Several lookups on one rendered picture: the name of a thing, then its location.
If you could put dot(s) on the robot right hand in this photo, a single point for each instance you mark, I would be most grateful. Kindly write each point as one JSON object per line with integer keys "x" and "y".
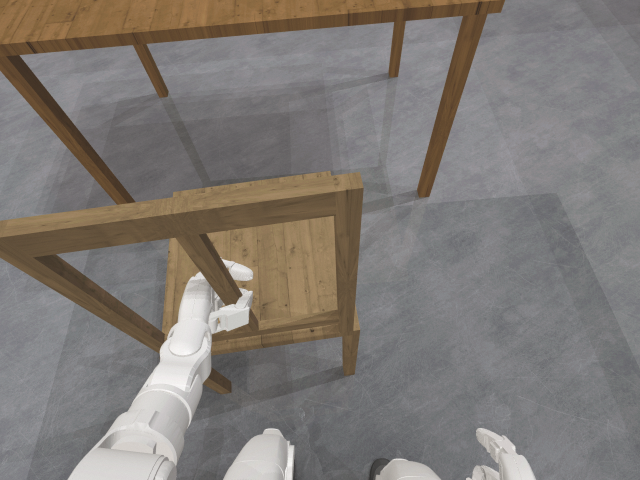
{"x": 511, "y": 465}

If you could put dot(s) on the right robot foot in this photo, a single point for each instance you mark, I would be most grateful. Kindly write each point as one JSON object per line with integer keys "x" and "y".
{"x": 377, "y": 466}

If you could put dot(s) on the left robot thigh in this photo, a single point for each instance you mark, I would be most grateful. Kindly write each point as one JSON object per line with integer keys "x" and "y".
{"x": 264, "y": 457}

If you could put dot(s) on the robot left hand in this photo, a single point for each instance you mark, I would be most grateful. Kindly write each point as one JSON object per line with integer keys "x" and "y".
{"x": 200, "y": 300}

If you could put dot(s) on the left robot upper arm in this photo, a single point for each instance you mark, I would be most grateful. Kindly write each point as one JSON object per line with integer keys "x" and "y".
{"x": 112, "y": 464}

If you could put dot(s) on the left robot forearm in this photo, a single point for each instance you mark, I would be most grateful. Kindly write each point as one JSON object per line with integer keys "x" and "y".
{"x": 164, "y": 407}

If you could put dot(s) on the chair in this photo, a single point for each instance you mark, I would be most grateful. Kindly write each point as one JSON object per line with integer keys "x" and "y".
{"x": 300, "y": 236}

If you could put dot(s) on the table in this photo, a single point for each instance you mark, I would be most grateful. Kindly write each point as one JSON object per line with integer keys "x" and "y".
{"x": 43, "y": 26}

